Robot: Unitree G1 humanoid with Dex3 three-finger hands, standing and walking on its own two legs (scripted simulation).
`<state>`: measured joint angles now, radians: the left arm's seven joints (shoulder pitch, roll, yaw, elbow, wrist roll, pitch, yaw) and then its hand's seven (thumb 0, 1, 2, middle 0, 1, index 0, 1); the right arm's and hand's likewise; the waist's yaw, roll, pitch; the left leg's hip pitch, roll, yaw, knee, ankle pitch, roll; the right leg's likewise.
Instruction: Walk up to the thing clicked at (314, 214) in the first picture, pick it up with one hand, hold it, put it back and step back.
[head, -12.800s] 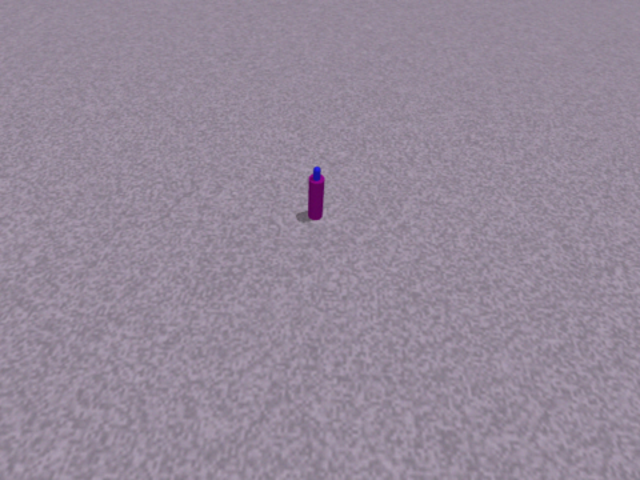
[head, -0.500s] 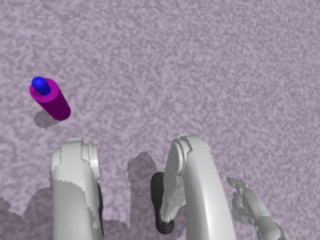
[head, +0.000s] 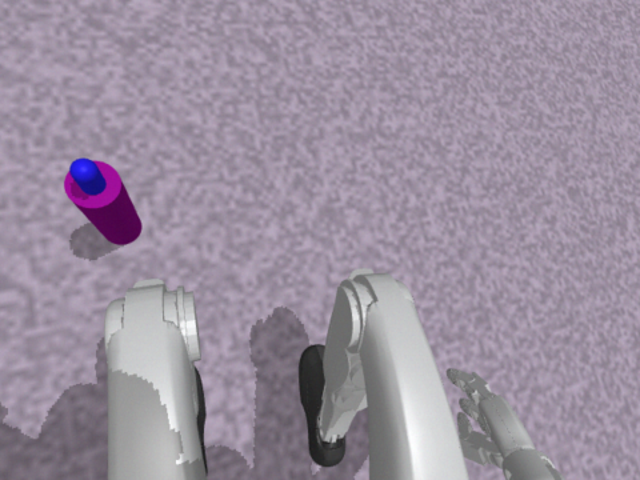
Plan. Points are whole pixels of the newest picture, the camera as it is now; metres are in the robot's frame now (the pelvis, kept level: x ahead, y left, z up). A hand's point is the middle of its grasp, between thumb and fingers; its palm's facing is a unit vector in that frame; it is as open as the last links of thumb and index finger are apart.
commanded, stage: go down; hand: left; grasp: from the side
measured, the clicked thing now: (106, 203) +0.45 +0.26 -0.23
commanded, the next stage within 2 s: none
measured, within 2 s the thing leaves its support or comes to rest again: neither
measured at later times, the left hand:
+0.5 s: hand out of the picture +0.39 +0.44 +0.04, palm faces +0.18 -0.98 -0.04, open 17.2 cm
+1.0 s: hand out of the picture +0.39 +0.44 +0.06, palm faces +0.19 -0.98 -0.03, open 17.3 cm
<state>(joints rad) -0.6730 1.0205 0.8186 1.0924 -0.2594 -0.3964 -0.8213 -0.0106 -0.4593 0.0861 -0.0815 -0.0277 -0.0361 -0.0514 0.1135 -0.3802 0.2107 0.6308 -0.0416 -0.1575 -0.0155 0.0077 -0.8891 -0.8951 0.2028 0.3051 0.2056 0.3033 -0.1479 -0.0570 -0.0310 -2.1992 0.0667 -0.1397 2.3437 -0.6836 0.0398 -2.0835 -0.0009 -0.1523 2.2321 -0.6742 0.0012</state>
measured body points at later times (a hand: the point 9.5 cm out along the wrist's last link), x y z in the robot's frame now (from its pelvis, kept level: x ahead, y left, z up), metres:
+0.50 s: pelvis +0.00 +0.00 +0.01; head +0.21 +0.10 +0.39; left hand +0.38 +0.50 +0.05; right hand +0.16 -0.27 -0.07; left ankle +0.08 +0.12 -0.33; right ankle +0.11 -0.12 -0.33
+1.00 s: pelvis +0.00 +0.00 +0.02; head +0.21 +0.09 +0.41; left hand +0.37 +0.50 +0.06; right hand +0.17 -0.27 -0.06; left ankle +0.08 +0.12 -0.33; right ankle +0.11 -0.12 -0.33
